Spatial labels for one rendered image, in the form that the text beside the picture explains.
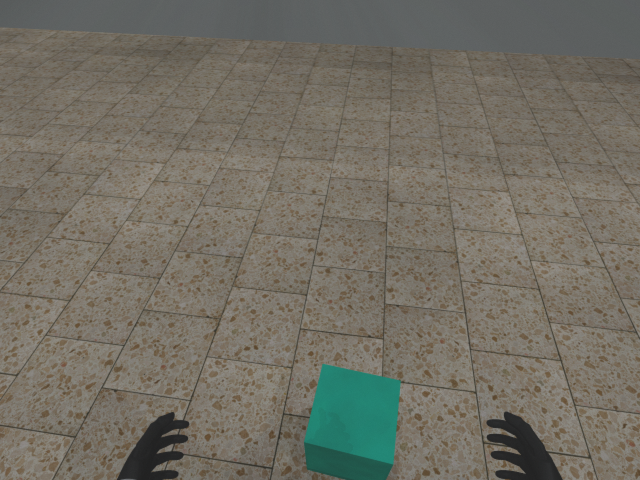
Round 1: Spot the robot right hand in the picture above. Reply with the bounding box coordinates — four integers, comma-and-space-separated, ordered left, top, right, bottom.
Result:
486, 412, 563, 480

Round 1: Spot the robot left hand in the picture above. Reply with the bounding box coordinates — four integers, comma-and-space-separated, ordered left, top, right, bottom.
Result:
117, 412, 189, 480

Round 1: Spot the carton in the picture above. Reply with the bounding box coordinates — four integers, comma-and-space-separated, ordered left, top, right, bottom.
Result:
304, 364, 401, 480

